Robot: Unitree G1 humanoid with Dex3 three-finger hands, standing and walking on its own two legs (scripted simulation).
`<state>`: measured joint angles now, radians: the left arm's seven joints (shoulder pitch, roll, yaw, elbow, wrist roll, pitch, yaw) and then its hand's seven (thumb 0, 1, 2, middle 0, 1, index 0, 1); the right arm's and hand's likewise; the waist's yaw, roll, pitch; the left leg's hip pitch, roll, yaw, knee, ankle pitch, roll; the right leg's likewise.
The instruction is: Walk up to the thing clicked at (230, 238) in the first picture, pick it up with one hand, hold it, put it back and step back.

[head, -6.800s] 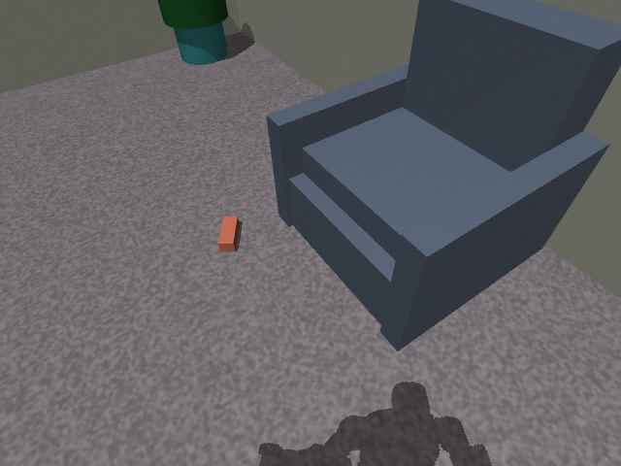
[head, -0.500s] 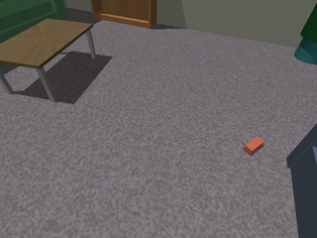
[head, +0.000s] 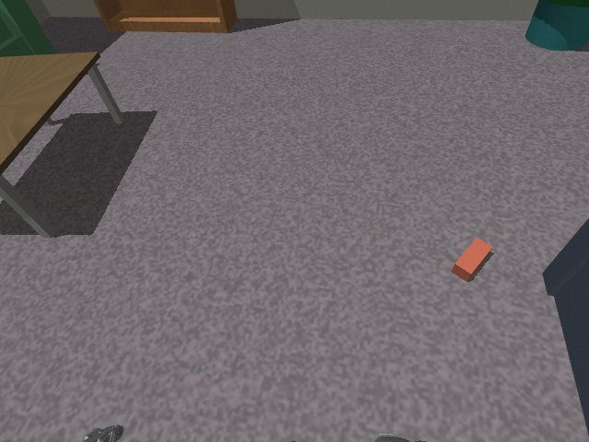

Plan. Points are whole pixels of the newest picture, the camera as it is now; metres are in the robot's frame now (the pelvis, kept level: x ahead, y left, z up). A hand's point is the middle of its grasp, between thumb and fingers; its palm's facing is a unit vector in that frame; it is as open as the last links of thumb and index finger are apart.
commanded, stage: walk up
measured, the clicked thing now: (471, 259) +0.81 -0.60 -0.72
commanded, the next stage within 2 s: none
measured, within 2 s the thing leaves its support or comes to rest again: neither
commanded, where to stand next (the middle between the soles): +0.92 -0.01 m, yaw +1 degrees
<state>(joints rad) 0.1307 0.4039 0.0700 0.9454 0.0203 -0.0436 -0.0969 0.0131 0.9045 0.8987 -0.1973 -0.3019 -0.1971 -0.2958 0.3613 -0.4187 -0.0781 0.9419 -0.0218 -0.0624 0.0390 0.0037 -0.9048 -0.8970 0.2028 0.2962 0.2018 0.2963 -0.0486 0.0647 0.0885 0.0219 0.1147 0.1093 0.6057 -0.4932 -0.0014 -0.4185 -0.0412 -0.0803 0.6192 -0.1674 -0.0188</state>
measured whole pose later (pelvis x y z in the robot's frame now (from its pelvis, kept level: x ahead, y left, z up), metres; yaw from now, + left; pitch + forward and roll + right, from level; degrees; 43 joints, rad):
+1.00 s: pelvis +0.48 -0.04 +0.00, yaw +0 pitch -3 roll +2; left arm 0.21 0.39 0.06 0.87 0.01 -0.08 -0.07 0.01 0.90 0.90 -0.20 -0.30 -0.20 -0.30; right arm 0.35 -0.42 -0.06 0.88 -0.01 -0.05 0.03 0.01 -0.91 -0.90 0.20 0.30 0.20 0.30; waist -0.02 0.05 0.09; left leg -0.17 0.05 0.04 0.90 -0.48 0.03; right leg -0.37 -0.05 -0.08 0.66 -0.23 -0.03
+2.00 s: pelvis +0.83 +0.02 -0.01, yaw -32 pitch -2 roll +0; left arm 0.30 0.47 0.07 0.70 0.00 -0.05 0.05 0.01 0.90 0.90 -0.20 -0.30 -0.20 -0.30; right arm 0.31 -0.44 -0.12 0.71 -0.04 0.06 0.08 0.01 -0.91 -0.90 0.20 0.30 0.20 0.30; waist -0.07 0.09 0.18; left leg -0.25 0.00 0.16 0.98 -0.51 0.00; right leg -0.42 -0.03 -0.10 0.72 -0.26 -0.04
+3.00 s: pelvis +0.88 +0.09 +0.00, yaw -72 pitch -2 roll +0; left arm 0.39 0.43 0.07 0.81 0.01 -0.02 -0.01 0.01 0.90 0.90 -0.20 -0.30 -0.20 -0.30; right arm 0.30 -0.45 -0.04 0.86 -0.03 -0.01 0.02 0.00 -0.91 -0.90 0.20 0.30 0.20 0.30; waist 0.02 0.07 0.07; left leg -0.51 0.04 0.02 0.92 -0.38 0.02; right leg -0.30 0.07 0.14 0.74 -0.41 -0.01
